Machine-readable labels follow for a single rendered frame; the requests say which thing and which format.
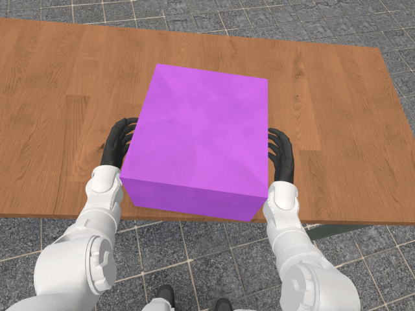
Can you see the robot left hand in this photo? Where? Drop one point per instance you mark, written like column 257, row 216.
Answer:
column 116, row 148

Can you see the robot left forearm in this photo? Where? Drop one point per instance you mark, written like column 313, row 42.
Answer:
column 101, row 213

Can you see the robot right upper arm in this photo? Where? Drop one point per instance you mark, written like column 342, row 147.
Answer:
column 310, row 288

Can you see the robot right foot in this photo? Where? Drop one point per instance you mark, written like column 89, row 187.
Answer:
column 223, row 304

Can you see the carton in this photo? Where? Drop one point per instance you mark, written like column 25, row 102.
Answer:
column 200, row 145

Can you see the robot left upper arm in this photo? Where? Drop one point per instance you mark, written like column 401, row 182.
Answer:
column 71, row 276

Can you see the robot right forearm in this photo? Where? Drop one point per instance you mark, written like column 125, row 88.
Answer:
column 288, row 239

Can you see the robot foot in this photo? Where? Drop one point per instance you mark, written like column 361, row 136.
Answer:
column 223, row 304
column 167, row 293

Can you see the robot right hand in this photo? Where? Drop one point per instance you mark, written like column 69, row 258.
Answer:
column 284, row 160

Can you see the robot left foot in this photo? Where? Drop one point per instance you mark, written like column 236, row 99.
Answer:
column 167, row 293

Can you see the table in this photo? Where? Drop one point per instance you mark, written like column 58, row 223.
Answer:
column 63, row 86

